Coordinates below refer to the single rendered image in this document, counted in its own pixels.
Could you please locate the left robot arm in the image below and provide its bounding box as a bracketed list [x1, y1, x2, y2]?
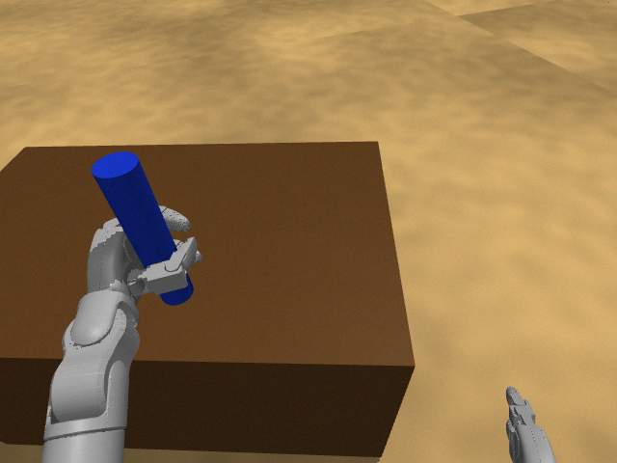
[41, 290, 140, 463]

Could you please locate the can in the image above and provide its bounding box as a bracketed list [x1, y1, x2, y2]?
[91, 151, 194, 306]

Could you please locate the left robot hand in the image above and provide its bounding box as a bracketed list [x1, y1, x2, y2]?
[87, 205, 202, 306]

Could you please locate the right robot hand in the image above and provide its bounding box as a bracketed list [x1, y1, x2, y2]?
[506, 386, 557, 463]

